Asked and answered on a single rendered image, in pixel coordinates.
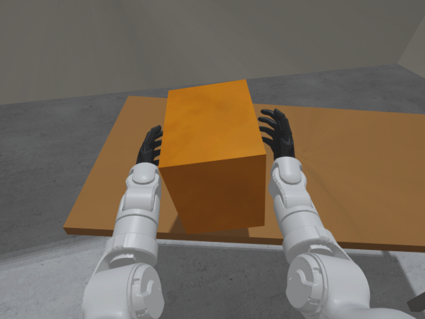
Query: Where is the robot right hand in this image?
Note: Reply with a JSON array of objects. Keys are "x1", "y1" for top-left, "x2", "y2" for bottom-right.
[{"x1": 258, "y1": 108, "x2": 295, "y2": 161}]

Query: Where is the left robot forearm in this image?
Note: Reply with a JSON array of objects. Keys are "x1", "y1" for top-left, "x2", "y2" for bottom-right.
[{"x1": 82, "y1": 162, "x2": 161, "y2": 319}]

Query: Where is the table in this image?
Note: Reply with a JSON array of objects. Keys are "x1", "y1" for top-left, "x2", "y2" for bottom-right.
[{"x1": 63, "y1": 96, "x2": 425, "y2": 312}]

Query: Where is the left robot upper arm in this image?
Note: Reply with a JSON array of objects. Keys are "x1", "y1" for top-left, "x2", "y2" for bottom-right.
[{"x1": 82, "y1": 263, "x2": 164, "y2": 319}]

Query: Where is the carton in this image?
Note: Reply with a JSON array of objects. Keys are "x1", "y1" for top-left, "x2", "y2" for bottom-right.
[{"x1": 158, "y1": 79, "x2": 266, "y2": 235}]

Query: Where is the robot left hand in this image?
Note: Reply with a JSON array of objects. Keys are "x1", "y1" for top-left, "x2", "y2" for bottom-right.
[{"x1": 136, "y1": 125, "x2": 163, "y2": 166}]

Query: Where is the right robot forearm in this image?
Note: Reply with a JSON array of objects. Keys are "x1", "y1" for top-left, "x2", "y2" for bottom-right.
[{"x1": 268, "y1": 157, "x2": 370, "y2": 291}]

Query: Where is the right robot upper arm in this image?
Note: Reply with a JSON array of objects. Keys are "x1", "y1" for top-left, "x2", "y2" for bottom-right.
[{"x1": 286, "y1": 252, "x2": 416, "y2": 319}]

